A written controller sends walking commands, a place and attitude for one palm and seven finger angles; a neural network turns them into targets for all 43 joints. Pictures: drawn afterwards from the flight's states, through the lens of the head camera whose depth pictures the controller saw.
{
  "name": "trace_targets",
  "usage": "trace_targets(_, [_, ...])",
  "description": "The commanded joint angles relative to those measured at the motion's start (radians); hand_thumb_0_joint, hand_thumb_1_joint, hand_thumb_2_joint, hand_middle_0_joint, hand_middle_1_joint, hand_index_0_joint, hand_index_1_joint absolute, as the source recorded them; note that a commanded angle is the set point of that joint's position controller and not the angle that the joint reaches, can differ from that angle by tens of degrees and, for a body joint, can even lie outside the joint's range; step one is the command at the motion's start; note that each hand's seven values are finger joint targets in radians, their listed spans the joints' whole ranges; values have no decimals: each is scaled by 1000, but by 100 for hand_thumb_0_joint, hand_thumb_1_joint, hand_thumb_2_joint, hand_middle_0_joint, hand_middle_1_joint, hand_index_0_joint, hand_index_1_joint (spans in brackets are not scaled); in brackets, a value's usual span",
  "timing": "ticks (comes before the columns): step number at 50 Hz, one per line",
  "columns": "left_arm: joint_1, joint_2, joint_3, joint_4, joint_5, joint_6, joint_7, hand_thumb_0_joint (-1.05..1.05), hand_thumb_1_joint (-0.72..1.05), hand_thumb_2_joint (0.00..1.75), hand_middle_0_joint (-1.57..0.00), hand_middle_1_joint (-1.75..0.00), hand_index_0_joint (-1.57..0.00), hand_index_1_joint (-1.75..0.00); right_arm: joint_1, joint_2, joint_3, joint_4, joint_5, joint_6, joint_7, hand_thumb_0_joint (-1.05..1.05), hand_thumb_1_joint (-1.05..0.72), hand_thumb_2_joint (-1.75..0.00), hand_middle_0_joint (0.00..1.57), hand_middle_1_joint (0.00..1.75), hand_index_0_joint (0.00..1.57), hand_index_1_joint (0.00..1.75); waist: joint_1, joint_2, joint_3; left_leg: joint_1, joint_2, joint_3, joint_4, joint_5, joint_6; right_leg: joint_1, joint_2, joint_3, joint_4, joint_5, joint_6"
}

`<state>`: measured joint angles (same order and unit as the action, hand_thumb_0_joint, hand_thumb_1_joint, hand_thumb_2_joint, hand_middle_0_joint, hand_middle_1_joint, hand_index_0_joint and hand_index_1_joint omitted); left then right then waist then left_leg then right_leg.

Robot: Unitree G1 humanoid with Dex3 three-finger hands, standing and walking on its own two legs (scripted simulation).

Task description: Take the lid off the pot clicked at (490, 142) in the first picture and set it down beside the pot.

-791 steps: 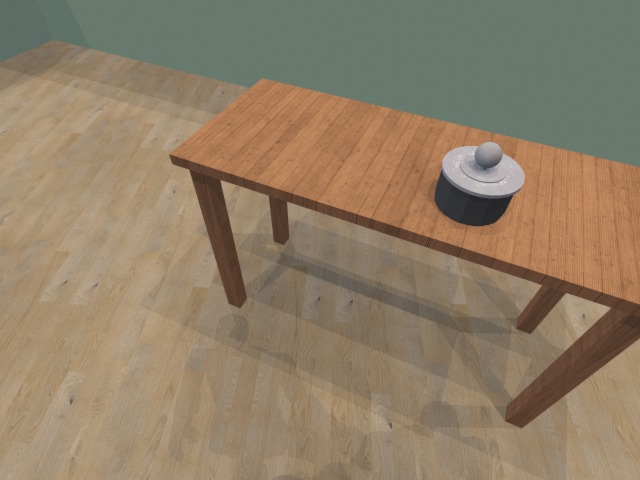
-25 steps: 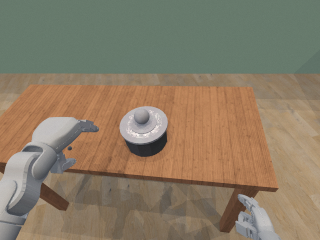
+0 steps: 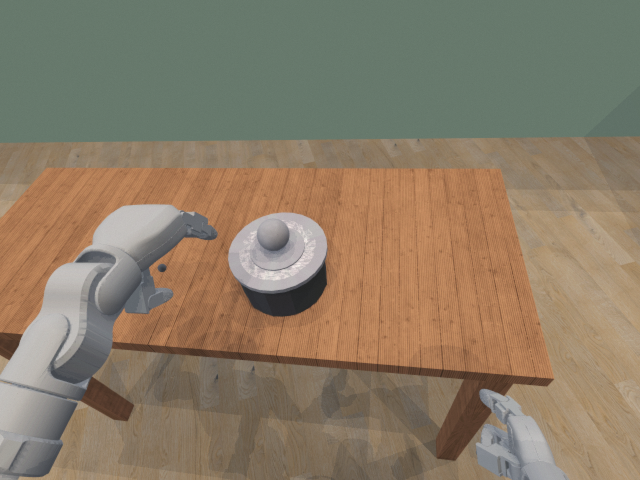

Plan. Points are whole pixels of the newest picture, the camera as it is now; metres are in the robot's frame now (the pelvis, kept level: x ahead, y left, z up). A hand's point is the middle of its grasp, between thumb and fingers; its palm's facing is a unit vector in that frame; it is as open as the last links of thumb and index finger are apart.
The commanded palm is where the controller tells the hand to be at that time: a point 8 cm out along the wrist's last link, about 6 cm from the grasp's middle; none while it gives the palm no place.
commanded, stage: move the open hand above the knob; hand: left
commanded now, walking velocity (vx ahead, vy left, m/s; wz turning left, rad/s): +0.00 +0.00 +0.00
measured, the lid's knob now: (273, 234) +0.45 +0.12 +0.03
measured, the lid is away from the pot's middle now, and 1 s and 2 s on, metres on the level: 0.00 0.00 0.00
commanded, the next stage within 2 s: lower the open fingers around the knob in 1.92 s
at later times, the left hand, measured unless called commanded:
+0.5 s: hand (200, 244) +0.36 +0.18 +0.12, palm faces -0.23 -0.03 -0.97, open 10.5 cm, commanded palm +0.35 +0.18 +0.19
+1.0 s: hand (240, 214) +0.41 +0.14 +0.12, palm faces -0.23 -0.02 -0.97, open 10.5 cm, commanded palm +0.39 +0.14 +0.19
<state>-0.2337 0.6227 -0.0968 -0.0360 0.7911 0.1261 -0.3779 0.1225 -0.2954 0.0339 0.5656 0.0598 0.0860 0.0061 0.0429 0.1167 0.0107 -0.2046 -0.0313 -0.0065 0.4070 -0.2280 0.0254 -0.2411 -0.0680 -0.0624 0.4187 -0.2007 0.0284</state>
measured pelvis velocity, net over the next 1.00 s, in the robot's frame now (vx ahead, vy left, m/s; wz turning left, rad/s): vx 0.02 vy -0.01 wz -0.01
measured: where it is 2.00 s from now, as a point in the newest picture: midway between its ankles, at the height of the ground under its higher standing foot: outside the picture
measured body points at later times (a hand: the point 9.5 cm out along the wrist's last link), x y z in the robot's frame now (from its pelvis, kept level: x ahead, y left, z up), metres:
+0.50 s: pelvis +0.01 -0.01 +0.00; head +0.03 -0.06 +0.44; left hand +0.37 +0.18 +0.17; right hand +0.21 -0.22 -0.11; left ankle -0.01 +0.11 -0.74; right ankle +0.01 -0.14 -0.74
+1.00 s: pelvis +0.02 -0.01 +0.00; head +0.04 -0.06 +0.44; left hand +0.42 +0.14 +0.17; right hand +0.18 -0.24 -0.13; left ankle -0.01 +0.11 -0.74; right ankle +0.01 -0.14 -0.74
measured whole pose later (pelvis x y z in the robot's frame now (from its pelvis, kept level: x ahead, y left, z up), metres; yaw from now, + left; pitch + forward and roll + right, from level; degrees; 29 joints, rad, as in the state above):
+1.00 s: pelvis +0.02 -0.01 +0.00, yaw -1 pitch +4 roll +1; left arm -0.58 0.48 -0.28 0.27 0.85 0.24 -0.32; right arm 0.14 -0.28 0.04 0.61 0.08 0.11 0.01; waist 0.00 0.11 -0.02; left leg -0.23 -0.03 0.01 0.44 -0.26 0.02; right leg -0.29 -0.07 -0.05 0.49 -0.25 0.02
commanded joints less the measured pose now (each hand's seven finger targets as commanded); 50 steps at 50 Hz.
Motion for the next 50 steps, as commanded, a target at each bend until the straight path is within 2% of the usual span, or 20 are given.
trace_targets(1, [-296,239,173,-106,17,14,54,0,-33,138,-79,-8,-79,-8,-116,-85,-29,-158,0,-44,-2,0,-90,-90,20,30,20,30,-4,-103,-286,62,3,-26,-25,326,14,144,47,-6,-7,231,-50])
trace_targets(4, [-363,264,188,-173,19,25,62,0,-33,138,-79,-8,-79,-8,-153,-91,-34,-170,4,-42,2,0,-90,-90,20,30,20,30,-3,-77,-314,65,-1,-23,-10,301,19,157,43,13,6,242,-56])
trace_targets(5, [-370,219,139,-173,22,26,57,0,-33,138,-79,-8,-79,-8,-145,-76,-25,-170,0,-42,1,0,-90,-90,20,30,20,30,-2,-63,-359,80,-8,-20,-19,344,19,177,41,5,13,254,-52])
trace_targets(9, [-353,215,146,-116,22,48,60,0,-33,138,-79,-8,-79,-8,-149,-85,-31,-162,6,-41,6,0,-90,-90,20,30,20,30,-12,-95,-297,60,0,-20,-2,309,17,137,45,9,11,254,-54])
trace_targets(10, [-372,211,133,-106,25,46,56,0,-33,138,-79,-8,-79,-8,-130,-80,-25,-160,5,-37,4,0,-90,-90,20,30,20,30,-9,-120,-316,53,-3,-15,-15,319,17,160,44,2,13,255,-49])
trace_targets(13, [-428,180,89,-129,29,53,56,0,-33,138,-79,-8,-79,-8,-142,-77,-25,-161,7,-33,2,0,-90,-90,20,30,20,30,-15,-88,-318,65,-1,-21,-13,321,15,138,40,2,15,255,-49])
trace_targets(18, [-480,170,72,-82,40,62,63,0,-33,138,-79,-8,-79,-8,-143,-75,-23,-153,8,-31,-2,0,-90,-90,20,30,20,30,-16,-109,-318,58,-4,-19,-15,291,16,137,39,4,18,236,-50])
trace_targets(19, [-468,200,112,-66,40,66,69,0,-33,138,-79,-8,-79,-8,-152,-80,-28,-151,10,-34,0,0,-90,-90,20,30,20,30,-18,-105,-310,54,-2,-17,-3,271,19,131,42,13,20,228,-55])
trace_targets(20, [-485,169,73,-30,43,66,66,0,-33,138,-79,-8,-79,-8,-138,-73,-18,-144,10,-31,-3,0,-90,-90,20,30,20,30,-19,-114,-317,47,-8,-14,-13,286,18,144,41,4,23,230,-52])
trace_targets(24, [-520,178,86,-59,42,72,73,0,-33,138,-79,-8,-79,-8,-155,-77,-27,-152,11,-32,1,0,-90,-90,20,30,20,30,-19,-100,-340,63,-3,-17,3,297,20,144,39,15,30,258,-56])
trace_targets(25, [-536,151,52,-38,43,73,67,0,-33,138,-79,-8,-79,-8,-145,-69,-19,-149,12,-29,-1,0,-90,-90,20,30,20,30,-19,-116,-359,61,-7,-15,-6,326,19,162,40,7,35,268,-51])
trace_targets(27, [-582,110,2,-4,48,86,66,0,-33,138,-79,-8,-79,-8,-142,-72,-22,-140,15,-22,-3,0,-90,-90,20,30,20,30,-34,-113,-309,54,-3,-16,-10,275,15,115,39,4,23,231,-51])
trace_targets(28, [-585,131,22,16,51,87,69,0,-33,138,-79,-8,-79,-8,-135,-76,-24,-136,16,-23,-5,0,-90,-90,20,30,20,30,-31,-128,-310,51,-3,-15,-9,264,18,114,40,5,24,226,-51])
trace_targets(29, [-587,165,59,9,49,88,73,0,-33,138,-79,-8,-79,-8,-145,-81,-27,-142,18,-25,-4,0,-90,-90,20,30,20,30,-29,-123,-317,46,-1,-16,-4,249,20,123,41,14,26,219,-56])
trace_targets(30, [-604,117,5,39,54,89,68,0,-33,138,-79,-8,-79,-8,-139,-71,-18,-137,16,-24,-8,0,-90,-90,20,30,20,30,-32,-130,-337,48,-9,-9,-9,261,21,136,41,9,31,222,-51])
trace_targets(36, [-714,137,11,44,64,88,80,0,-33,138,-79,-8,-79,-8,-127,-74,-25,-128,17,-24,-12,0,-90,-90,20,30,20,30,-34,-86,-372,69,-3,-21,-4,292,20,136,39,10,40,246,-57])
trace_targets(42, [-730,62,-45,126,71,106,87,0,-33,138,-79,-8,-79,-8,-114,-74,-24,-121,22,-17,-1,0,-90,-90,20,30,20,30,-40,-135,-363,51,-3,-18,2,320,19,132,40,4,51,284,-55])
trace_targets(45, [-752,67,-35,138,72,117,93,0,-33,138,-79,-8,-79,-8,-103,-70,-25,-119,21,-19,0,0,-90,-90,20,30,20,30,-38,-132,-399,64,-5,-14,11,350,24,149,42,7,59,305,-55])
trace_targets(46, [-743,111,5,138,76,116,97,0,-33,138,-79,-8,-79,-8,-102,-76,-28,-119,21,-20,0,0,-90,-90,20,30,20,30,-32,-140,-395,54,-1,-14,13,349,22,158,41,10,61,322,-55])
trace_targets(50, [-786,54,-47,142,77,128,98,0,-33,138,-79,-8,-79,-8,-108,-67,-23,-118,22,-15,4,0,-90,-90,20,30,20,30,-40,-138,-405,55,-4,-10,13,369,22,158,40,10,67,337,-52])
